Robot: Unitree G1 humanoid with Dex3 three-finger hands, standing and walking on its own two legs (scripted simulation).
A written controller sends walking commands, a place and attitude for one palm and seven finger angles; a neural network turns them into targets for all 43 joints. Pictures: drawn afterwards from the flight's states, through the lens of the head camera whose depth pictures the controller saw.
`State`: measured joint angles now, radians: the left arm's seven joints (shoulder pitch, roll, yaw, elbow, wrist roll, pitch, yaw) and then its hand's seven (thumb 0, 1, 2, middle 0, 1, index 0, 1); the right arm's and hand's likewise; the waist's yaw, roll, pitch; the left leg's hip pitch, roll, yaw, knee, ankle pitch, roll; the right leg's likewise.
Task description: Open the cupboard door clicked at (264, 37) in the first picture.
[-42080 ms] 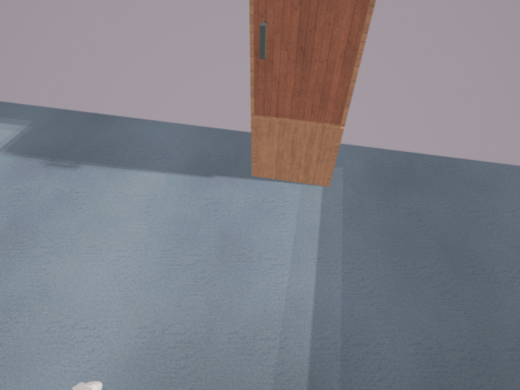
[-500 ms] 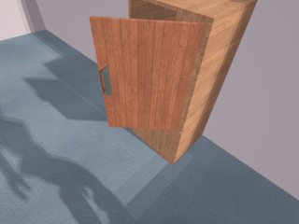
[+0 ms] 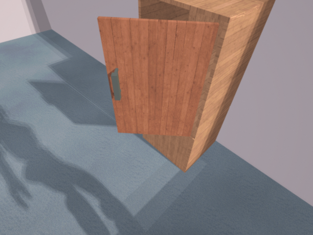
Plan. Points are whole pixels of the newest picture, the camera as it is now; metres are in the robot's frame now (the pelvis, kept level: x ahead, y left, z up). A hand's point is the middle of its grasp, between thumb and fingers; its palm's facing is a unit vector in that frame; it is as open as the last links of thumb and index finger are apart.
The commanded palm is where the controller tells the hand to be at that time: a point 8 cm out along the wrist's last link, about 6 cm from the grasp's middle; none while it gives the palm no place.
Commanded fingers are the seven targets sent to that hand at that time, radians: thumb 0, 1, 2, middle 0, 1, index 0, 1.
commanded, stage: look again from close up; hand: left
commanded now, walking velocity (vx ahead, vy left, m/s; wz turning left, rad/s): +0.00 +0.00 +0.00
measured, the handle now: (117, 84) +0.66 +0.20 +0.01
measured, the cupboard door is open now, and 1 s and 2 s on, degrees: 42 42 42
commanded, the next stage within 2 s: shuffle to correct the standing spot in 0.16 s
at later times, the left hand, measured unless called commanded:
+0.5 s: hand out of the picture +0.01 +0.15 -0.18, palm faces +0.04 -0.99 -0.15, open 7.4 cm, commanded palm none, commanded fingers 0.00 0.90 0.90 -0.20 -0.30 -0.20 -0.30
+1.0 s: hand out of the picture +0.11 +0.16 -0.19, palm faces +0.07 -0.99 -0.13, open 7.4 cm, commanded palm none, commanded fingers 0.00 0.90 0.90 -0.20 -0.30 -0.20 -0.30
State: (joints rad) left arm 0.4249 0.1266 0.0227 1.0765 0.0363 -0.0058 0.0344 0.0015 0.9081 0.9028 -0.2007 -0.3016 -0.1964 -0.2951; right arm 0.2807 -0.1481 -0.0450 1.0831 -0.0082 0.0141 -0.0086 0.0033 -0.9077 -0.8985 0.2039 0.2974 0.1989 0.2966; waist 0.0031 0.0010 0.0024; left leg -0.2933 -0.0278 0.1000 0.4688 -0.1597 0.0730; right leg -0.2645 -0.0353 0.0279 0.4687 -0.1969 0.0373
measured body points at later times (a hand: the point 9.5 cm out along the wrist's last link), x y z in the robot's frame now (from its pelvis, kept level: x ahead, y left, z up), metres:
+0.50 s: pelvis +0.04 -0.01 +0.00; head +0.04 +0.00 +0.45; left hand +0.01 +0.21 -0.16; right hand +0.04 -0.23 -0.16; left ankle +0.07 +0.07 -0.74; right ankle +0.05 -0.16 -0.74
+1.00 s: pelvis +0.16 +0.02 -0.01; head +0.20 +0.03 +0.43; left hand +0.10 +0.21 -0.18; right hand +0.20 -0.23 -0.16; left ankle +0.21 +0.10 -0.74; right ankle +0.07 -0.14 -0.73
